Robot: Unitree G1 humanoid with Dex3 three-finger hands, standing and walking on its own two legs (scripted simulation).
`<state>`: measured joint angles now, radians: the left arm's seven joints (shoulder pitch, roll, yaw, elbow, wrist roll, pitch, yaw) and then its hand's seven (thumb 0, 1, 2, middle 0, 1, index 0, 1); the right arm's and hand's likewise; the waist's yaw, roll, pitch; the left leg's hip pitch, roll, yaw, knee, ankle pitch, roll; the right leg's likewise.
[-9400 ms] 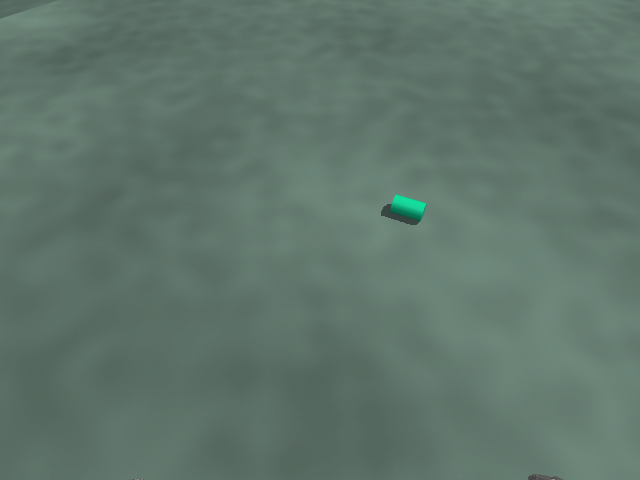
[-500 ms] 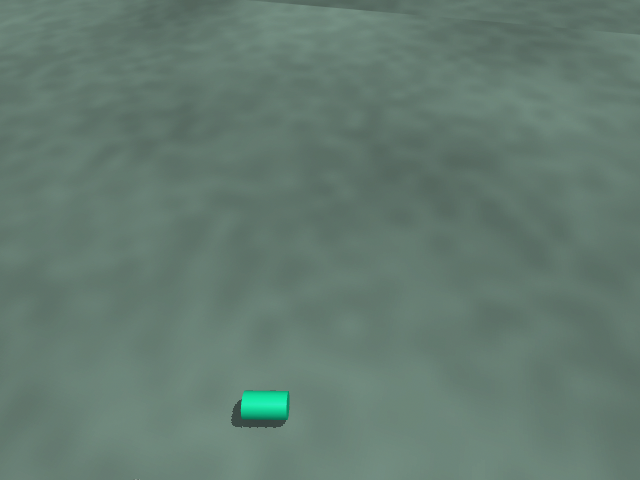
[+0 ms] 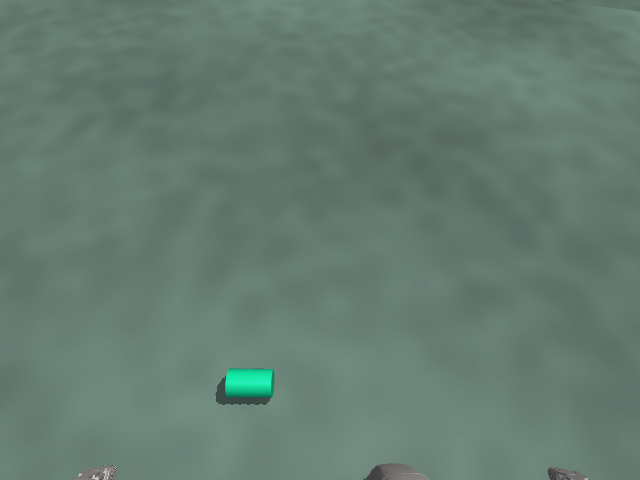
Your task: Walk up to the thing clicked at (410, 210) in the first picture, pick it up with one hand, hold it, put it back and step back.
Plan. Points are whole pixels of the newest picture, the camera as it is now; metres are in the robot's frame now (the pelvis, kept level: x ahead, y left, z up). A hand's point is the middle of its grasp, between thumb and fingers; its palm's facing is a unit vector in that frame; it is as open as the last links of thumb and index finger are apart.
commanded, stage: walk up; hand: left
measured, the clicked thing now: (250, 382) +0.42 +0.22 -0.73
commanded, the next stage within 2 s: stand in 1.40 s
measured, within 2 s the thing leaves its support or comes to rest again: neither
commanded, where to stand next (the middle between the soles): +0.04 -0.02 m, yaw +0 degrees
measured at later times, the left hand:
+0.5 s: hand out of the picture +0.09 +0.19 -0.15, palm faces -0.01 -0.95 -0.31, open 7.4 cm
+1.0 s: hand out of the picture +0.06 +0.22 -0.14, palm faces +0.00 -0.93 -0.36, open 7.4 cm
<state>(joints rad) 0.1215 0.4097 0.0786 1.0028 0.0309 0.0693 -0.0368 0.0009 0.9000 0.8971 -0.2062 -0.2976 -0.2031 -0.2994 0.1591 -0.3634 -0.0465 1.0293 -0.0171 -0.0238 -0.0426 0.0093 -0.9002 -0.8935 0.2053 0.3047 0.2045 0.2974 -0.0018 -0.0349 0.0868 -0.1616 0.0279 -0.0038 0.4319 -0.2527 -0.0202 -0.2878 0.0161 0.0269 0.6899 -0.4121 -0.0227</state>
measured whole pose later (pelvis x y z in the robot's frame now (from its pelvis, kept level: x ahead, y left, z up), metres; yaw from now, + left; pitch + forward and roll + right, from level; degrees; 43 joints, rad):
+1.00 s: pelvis -0.01 -0.04 +0.01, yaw +0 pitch -3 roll +0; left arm 0.10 0.36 0.01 1.14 0.01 -0.02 0.00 0.00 0.90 0.90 -0.21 -0.30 -0.20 -0.30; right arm 0.11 -0.35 -0.02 1.11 -0.01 0.01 0.02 0.01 -0.90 -0.89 0.20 0.30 0.20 0.30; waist 0.01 0.01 0.06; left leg -0.07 -0.01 -0.02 0.31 -0.19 0.00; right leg -0.11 -0.02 0.02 0.32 -0.16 0.02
